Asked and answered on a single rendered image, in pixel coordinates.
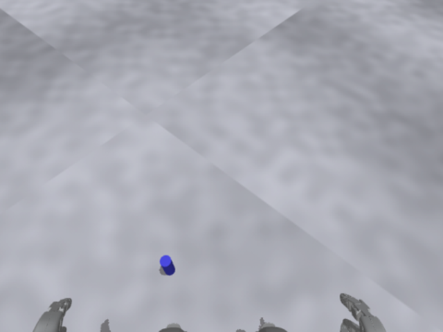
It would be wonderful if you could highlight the can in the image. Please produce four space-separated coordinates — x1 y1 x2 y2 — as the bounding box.
160 255 175 275

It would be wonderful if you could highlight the right robot hand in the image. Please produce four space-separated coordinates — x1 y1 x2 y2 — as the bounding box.
340 293 386 332

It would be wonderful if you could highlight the left robot hand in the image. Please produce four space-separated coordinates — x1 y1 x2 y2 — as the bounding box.
33 298 72 332

